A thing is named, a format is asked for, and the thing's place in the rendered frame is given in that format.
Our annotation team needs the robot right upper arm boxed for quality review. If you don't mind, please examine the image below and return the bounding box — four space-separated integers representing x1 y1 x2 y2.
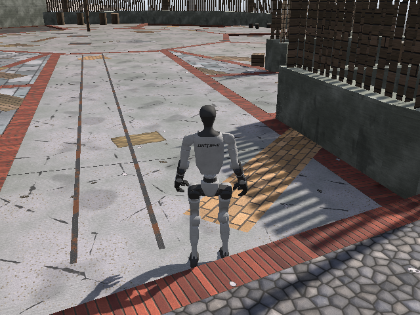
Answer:
222 133 240 169

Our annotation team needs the robot right thigh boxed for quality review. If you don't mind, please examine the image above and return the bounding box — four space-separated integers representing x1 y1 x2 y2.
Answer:
218 182 232 224

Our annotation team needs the robot left upper arm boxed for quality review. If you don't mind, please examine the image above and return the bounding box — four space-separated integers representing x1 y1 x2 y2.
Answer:
179 133 195 169

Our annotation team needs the humanoid robot head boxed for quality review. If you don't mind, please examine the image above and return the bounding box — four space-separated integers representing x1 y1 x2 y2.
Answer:
198 105 220 137

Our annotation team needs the left robot hand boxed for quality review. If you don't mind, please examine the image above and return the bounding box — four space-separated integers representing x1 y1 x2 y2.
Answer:
174 180 189 192

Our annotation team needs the robot left forearm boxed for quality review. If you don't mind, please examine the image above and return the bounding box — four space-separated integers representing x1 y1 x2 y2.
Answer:
175 160 186 182

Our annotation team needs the right robot hand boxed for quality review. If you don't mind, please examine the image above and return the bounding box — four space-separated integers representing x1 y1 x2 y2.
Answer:
233 181 248 196

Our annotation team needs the robot right forearm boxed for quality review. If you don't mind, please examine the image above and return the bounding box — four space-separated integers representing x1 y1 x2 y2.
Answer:
233 160 246 184

